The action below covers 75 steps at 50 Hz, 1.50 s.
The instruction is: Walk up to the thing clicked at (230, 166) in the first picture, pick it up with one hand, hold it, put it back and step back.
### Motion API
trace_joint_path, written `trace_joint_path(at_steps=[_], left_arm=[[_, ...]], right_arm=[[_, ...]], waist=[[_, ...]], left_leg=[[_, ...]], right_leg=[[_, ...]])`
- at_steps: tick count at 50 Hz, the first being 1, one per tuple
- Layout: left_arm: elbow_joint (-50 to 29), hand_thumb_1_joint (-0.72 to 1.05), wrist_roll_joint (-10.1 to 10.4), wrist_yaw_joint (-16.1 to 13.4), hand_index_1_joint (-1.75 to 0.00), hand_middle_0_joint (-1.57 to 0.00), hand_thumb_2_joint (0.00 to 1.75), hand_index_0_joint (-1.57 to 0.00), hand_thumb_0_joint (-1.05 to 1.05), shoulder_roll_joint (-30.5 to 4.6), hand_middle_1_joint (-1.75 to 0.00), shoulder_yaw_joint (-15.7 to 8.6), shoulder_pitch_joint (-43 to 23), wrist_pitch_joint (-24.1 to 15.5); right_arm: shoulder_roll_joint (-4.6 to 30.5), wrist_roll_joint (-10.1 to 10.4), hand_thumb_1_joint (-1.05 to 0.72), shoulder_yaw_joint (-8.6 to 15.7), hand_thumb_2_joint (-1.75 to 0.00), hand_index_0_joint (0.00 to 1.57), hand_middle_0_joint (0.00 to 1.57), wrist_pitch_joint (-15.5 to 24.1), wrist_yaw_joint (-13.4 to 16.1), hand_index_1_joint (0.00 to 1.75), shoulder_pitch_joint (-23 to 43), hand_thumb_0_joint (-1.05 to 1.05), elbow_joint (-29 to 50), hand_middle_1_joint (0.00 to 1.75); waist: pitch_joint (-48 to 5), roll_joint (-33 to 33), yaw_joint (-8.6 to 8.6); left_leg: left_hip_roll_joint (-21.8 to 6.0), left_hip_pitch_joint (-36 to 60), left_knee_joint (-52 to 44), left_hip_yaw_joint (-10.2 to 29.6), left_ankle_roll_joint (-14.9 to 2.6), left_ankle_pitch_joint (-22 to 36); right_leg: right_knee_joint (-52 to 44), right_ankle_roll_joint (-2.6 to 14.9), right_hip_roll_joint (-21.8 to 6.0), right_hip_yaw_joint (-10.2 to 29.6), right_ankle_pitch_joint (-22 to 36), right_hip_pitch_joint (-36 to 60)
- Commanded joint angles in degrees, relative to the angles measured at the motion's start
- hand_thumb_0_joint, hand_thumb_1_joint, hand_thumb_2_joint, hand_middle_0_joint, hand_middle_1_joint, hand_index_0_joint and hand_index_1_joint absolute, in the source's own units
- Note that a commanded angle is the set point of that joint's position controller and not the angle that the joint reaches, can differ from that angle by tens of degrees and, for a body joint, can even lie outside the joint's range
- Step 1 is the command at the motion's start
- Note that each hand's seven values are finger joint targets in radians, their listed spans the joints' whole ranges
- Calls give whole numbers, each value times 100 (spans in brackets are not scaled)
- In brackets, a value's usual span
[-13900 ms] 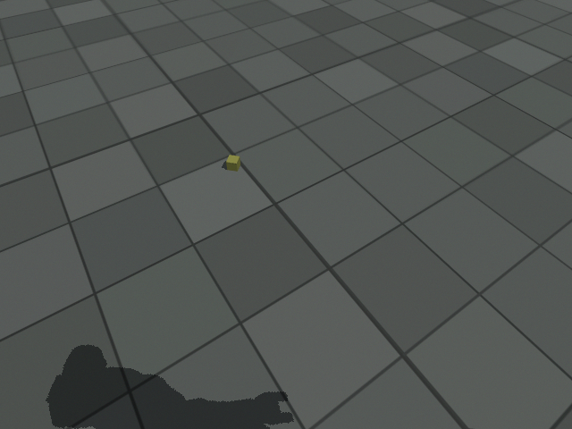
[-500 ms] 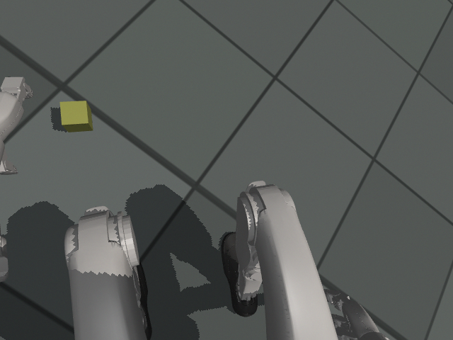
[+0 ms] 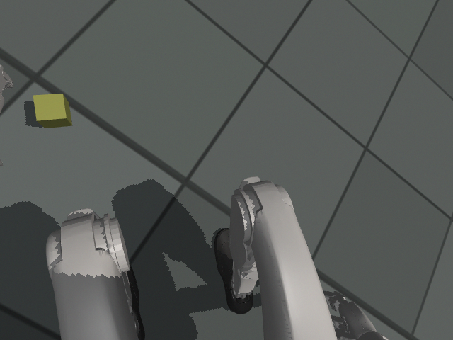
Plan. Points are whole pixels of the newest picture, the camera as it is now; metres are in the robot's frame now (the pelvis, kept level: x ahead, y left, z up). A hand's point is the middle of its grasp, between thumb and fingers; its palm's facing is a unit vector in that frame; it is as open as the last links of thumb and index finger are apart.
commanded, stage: rise first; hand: left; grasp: from above
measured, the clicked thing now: (53, 111) +0.54 +0.25 -0.31
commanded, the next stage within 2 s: approach in 1.52 s
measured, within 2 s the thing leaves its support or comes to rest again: neither
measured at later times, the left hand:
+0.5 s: hand out of the picture +0.48 +0.31 -0.18, palm faces -0.46 -0.03 -0.89, open 14.0 cm
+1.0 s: hand (3, 115) +0.49 +0.30 -0.19, palm faces -0.46 -0.04 -0.89, open 13.8 cm
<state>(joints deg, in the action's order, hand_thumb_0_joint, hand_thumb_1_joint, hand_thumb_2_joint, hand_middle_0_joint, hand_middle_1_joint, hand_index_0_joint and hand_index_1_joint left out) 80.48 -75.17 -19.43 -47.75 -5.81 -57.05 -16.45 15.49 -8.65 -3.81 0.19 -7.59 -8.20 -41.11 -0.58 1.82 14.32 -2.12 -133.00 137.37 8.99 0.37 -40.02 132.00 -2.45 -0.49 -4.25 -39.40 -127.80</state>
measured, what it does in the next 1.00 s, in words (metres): stands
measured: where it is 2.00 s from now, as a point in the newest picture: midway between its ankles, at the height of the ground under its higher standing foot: (184, 301)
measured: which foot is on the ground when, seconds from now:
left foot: down 0.00-1.00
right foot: down 0.00-1.00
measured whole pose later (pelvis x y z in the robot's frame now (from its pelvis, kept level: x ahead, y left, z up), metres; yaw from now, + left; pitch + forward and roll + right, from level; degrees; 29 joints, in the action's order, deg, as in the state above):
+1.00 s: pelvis +0.00 +0.00 -0.01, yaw -2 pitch +34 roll -11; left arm 87.0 -76.6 -20.7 -52.1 -4.8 -62.8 -15.4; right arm 16.0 -9.3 -8.3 1.2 -8.5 -9.7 -39.4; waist 1.9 2.3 18.6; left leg -1.7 -135.5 140.0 10.6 0.3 -39.3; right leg 133.4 -2.9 -0.1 -5.4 -38.3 -129.4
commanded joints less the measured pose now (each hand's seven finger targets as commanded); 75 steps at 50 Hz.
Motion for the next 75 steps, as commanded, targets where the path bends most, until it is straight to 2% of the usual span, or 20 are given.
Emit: trace_joint_path(at_steps=[1, 2, 4, 14, 19, 20, 23, 27, 33, 34, 37, 45, 52, 54, 56, 61, 65, 67, 70, 75], left_arm=[[-862, -56, 84, -185, -98, -8, 101, -7, 0, -1542, -96, -184, -1833, -1], [-855, -52, 74, -199, -98, -7, 98, -8, 0, -1563, -99, -199, -1859, -1], [-823, -51, 112, -194, -97, -7, 96, -9, 0, -1433, -99, -123, -1828, 10], [-731, -51, 72, -213, -98, -7, 97, -9, 0, -1574, -99, -147, -2032, 35], [-511, -52, -4, -194, -98, -8, 98, -9, 0, -1458, -98, -18, -2051, 75], [-567, -51, 22, -200, -98, -8, 97, -9, 0, -1598, -98, -100, -2097, 72], [-552, -52, 10, -184, -98, -8, 98, -9, 0, -1510, -98, -1, -2143, 62], [-494, -51, 8, -218, -96, -10, 97, -10, 0, -1643, -96, -54, -2217, 60], [-153, -51, -46, -238, -96, -11, 97, -10, 0, -1652, -96, 6, -2164, 55], [-357, -51, -39, -264, -96, -11, 97, -11, 0, -1752, -95, -60, -2334, 36], [-367, -50, -51, -290, -95, -12, 96, -12, 0, -1696, -95, -15, -2385, 36], [-164, -46, -55, -325, -94, -14, 94, -14, 0, -1706, -94, 2, -2309, 103], [-270, -43, -50, -317, -91, -17, 91, -17, 0, -1960, -92, -127, -2251, 107], [-265, -42, -22, -294, -91, -18, 91, -18, 0, -1831, -91, -59, -2172, 124], [-554, -42, -25, -310, -90, -18, 91, -18, 0, -1989, -90, -175, -2268, 118], [-518, -40, 20, -261, -88, -21, 89, -21, 0, -1819, -88, -53, -2328, 135], [-396, -39, 51, -234, -88, -20, 88, -21, 0, -1838, -88, -88, -2127, 156], [-411, -39, 49, -183, -87, -21, 87, -21, 0, -1715, -87, 1, -2192, 161], [-405, -37, 73, -150, -87, -22, 86, -23, 0, -1787, -88, -10, -2182, 144], [-514, -36, 30, -125, -85, -23, 85, -24, 0, -1843, -85, -18, -2325, 94]], right_arm=[[1484, -26, -90, 459, -90, 20, 20, -1, 56, 30, -1289, 0, -17, 30], [1482, -18, -90, 451, -90, 20, 20, -8, 64, 30, -1288, 0, -18, 30], [1480, -27, -90, 442, -90, 20, 20, 3, 54, 30, -1290, 0, -2, 30], [1558, -21, -90, 371, -90, 20, 20, -13, 34, 30, -1337, 0, 14, 30], [1540, -30, -90, 302, -90, 20, 20, -6, 5, 30, -1383, 0, 28, 30], [1568, -19, -90, 310, -90, 20, 20, -3, 12, 30, -1360, 0, 28, 30], [1555, -41, -90, 258, -90, 20, 20, 7, 11, 30, -1371, 0, 47, 30], [1575, -41, -90, 226, -90, 20, 20, 3, 16, 30, -1386, 0, 49, 30], [1579, -55, -90, 162, -90, 20, 20, 32, 4, 30, -1375, 0, 71, 30], [1601, -41, -90, 167, -90, 20, 20, 31, 10, 30, -1399, 0, 60, 30], [1618, -63, -90, 141, -90, 20, 20, 45, 9, 30, -1396, 0, 84, 30], [1637, -104, -90, 72, -90, 20, 20, 83, -15, 30, -1442, 0, 94, 30], [1675, -84, -91, 55, -90, 20, 20, 109, -38, 30, -1439, 0, 141, 30], [1645, -100, -91, 33, -90, 20, 20, 123, -56, 30, -1454, 0, 159, 30], [1674, -76, -91, 64, -90, 20, 20, 107, -57, 30, -1476, 0, 152, 30], [1647, -76, -91, 62, -90, 20, 20, 101, -56, 30, -1441, 0, 152, 30], [1659, -67, -90, 76, -90, 20, 20, 102, -63, 30, -1457, 0, 142, 30], [1643, -67, -90, 57, -90, 20, 20, 102, -83, 30, -1502, 0, 145, 30], [1640, -47, -91, 71, -90, 20, 20, 83, -76, 30, -1460, 0, 162, 30], [1668, -44, -90, 61, -90, 20, 20, 52, -72, 30, -1416, 0, 195, 30]], waist=[[-4026, -1968, 63], [-4054, -2003, 20], [-3975, -2036, 66], [-4046, -2157, 137], [-3755, -2079, 283], [-3835, -2103, 225], [-3867, -2176, 278], [-3946, -2192, 296], [-3608, -2081, 400], [-3664, -2144, 353], [-3757, -2365, 391], [-3693, -2267, 505], [-3779, -2393, 433], [-3799, -2370, 488], [-4003, -2516, 420], [-3825, -2372, 498], [-3773, -2292, 414], [-3716, -2322, 526], [-3825, -2229, 445], [-3812, -2384, 459]], left_leg=[[131, 3211, -1303, -548, -196, 1326], [137, 3197, -1319, -566, -190, 1284], [127, 3188, -1318, -559, -181, 1209], [134, 3290, -1290, -483, -160, 1342], [140, 3088, -1273, -498, -176, 1219], [129, 3145, -1285, -473, -172, 1215], [136, 3139, -1238, -493, -170, 1239], [132, 3128, -1176, -501, -167, 1318], [146, 2862, -1169, -483, -184, 1034], [144, 2887, -1213, -477, -175, 1021], [134, 3113, -1252, -432, -136, 1076], [124, 2992, -1104, -456, -168, 1269], [124, 3010, -1139, -449, -149, 1237], [112, 3037, -1087, -442, -154, 1318], [112, 3185, -1117, -440, -135, 1496], [107, 2972, -1095, -454, -165, 1223], [125, 2901, -1120, -465, -170, 1257], [117, 2988, -1120, -444, -161, 1384], [117, 2892, -1094, -451, -182, 1312], [110, 3040, -1157, -404, -141, 1302]], right_leg=[[-1250, 404, 224, -490, 1467, 1796], [-1259, 409, 220, -472, 1440, 1801], [-1263, 408, 225, -490, 1370, 1753], [-1157, 406, 219, -540, 1477, 1654], [-1196, 411, 232, -562, 1421, 1661], [-1175, 409, 228, -569, 1398, 1619], [-1171, 408, 237, -564, 1444, 1680], [-1143, 397, 246, -561, 1507, 1740], [-1159, 406, 265, -594, 1287, 1628], [-1155, 414, 259, -598, 1259, 1586], [-1099, 423, 256, -634, 1306, 1521], [-1101, 386, 268, -642, 1530, 1693], [-1069, 405, 273, -648, 1475, 1726], [-1069, 395, 281, -655, 1568, 1812], [-1034, 400, 272, -651, 1704, 1866], [-1128, 389, 287, -645, 1510, 1774], [-1142, 386, 277, -631, 1531, 1830], [-1114, 386, 275, -645, 1634, 1835], [-1148, 377, 290, -629, 1597, 1901], [-1090, 409, 289, -659, 1536, 1735]])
